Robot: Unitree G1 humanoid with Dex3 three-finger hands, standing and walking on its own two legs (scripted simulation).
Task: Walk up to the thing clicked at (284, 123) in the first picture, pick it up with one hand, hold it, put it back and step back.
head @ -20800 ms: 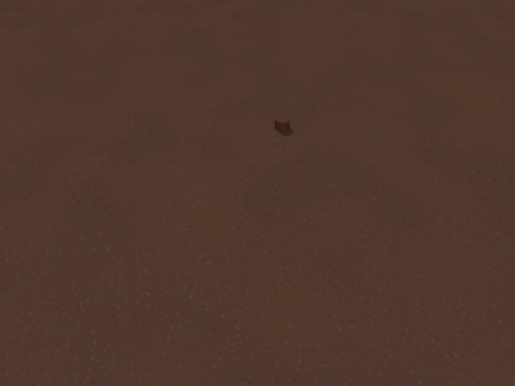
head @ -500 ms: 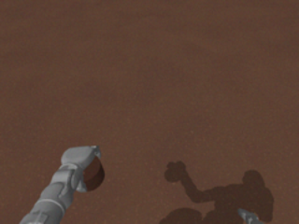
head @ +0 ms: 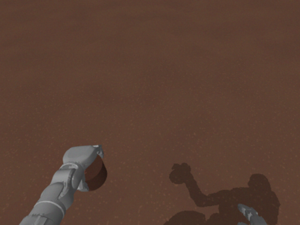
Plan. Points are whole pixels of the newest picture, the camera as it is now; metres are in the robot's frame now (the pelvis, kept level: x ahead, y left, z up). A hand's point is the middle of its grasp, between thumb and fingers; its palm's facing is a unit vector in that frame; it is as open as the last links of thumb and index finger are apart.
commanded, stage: hold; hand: left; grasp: from above
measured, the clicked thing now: (89, 171) +0.30 +0.22 -0.08
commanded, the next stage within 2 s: crouch in 0.68 s
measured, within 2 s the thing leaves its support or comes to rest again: neither
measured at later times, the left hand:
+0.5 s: hand (85, 169) +0.29 +0.22 -0.04, palm faces -0.46 -0.06 -0.89, open 11.8 cm
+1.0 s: hand (85, 174) +0.29 +0.23 -0.06, palm faces -0.46 -0.06 -0.88, open 11.8 cm
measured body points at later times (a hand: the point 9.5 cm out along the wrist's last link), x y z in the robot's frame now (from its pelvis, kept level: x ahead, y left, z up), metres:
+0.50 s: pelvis +0.00 +0.00 +0.00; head +0.02 -0.02 +0.45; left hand +0.31 +0.22 +0.01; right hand +0.15 -0.25 -0.11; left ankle +0.02 +0.12 -0.73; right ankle +0.02 -0.13 -0.73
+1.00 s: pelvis +0.01 +0.00 +0.00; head +0.03 -0.01 +0.45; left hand +0.31 +0.23 -0.01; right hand +0.15 -0.26 -0.11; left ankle +0.02 +0.12 -0.73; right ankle +0.02 -0.13 -0.73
